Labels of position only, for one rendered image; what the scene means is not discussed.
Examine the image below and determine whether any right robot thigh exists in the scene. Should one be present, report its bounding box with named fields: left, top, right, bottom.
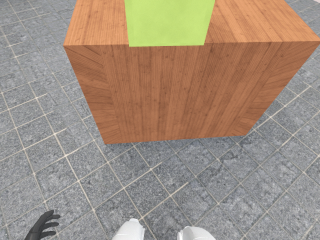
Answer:
left=177, top=226, right=216, bottom=240

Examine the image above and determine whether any left robot shin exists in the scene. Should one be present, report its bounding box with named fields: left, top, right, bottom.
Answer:
left=129, top=218, right=139, bottom=223

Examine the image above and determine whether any carton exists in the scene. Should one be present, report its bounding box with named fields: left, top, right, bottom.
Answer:
left=124, top=0, right=215, bottom=47

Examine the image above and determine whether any pedestal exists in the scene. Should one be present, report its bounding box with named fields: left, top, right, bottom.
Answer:
left=63, top=0, right=320, bottom=144

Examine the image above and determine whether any robot left hand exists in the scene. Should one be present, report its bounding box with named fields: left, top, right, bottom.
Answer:
left=24, top=209, right=61, bottom=240

